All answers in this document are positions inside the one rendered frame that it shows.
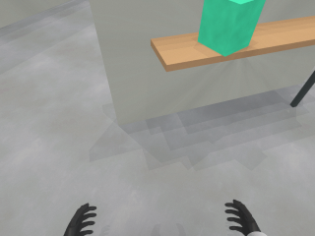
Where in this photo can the carton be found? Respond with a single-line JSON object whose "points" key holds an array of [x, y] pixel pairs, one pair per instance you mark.
{"points": [[228, 25]]}

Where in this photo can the robot left hand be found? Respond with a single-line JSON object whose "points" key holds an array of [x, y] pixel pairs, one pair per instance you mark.
{"points": [[76, 224]]}

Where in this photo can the robot right hand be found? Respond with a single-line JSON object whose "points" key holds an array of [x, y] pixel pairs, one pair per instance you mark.
{"points": [[246, 219]]}

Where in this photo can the table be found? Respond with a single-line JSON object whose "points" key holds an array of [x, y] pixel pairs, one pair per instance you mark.
{"points": [[183, 51]]}

